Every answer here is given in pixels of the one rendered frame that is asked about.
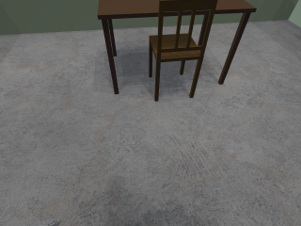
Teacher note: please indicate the table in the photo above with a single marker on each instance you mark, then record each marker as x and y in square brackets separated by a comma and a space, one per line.
[125, 9]

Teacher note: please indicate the chair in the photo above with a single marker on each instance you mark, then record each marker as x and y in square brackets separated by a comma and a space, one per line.
[179, 47]

